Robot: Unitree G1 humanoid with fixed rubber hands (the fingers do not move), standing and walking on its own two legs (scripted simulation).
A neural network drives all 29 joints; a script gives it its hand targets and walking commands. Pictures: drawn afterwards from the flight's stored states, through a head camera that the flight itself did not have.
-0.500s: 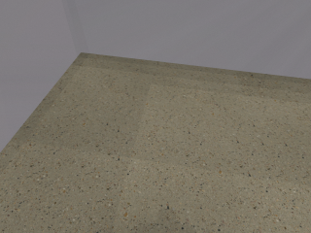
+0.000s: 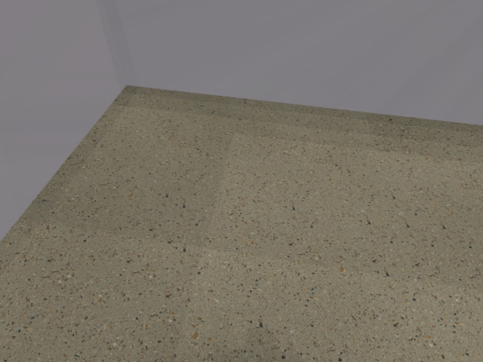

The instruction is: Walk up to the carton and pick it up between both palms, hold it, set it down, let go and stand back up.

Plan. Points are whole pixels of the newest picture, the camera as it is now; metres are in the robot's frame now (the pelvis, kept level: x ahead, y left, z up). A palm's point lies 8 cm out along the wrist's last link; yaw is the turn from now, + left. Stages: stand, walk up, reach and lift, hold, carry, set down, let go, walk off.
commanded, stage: stand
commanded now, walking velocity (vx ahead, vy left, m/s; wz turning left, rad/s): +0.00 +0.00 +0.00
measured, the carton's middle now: out of the picture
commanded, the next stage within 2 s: walk up in 0.56 s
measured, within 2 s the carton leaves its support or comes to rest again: neither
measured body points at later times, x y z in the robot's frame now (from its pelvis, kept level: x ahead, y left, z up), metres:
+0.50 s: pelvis +0.00 +0.00 +0.00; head +0.01 +0.00 +0.45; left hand +0.07 +0.29 -0.13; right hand +0.08 -0.29 -0.13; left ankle +0.04 +0.13 -0.74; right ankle +0.03 -0.12 -0.74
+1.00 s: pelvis -0.02 -0.03 +0.00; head +0.00 -0.04 +0.45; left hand +0.14 +0.24 -0.12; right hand +0.01 -0.36 -0.12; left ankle +0.04 +0.12 -0.74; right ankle -0.02 -0.16 -0.72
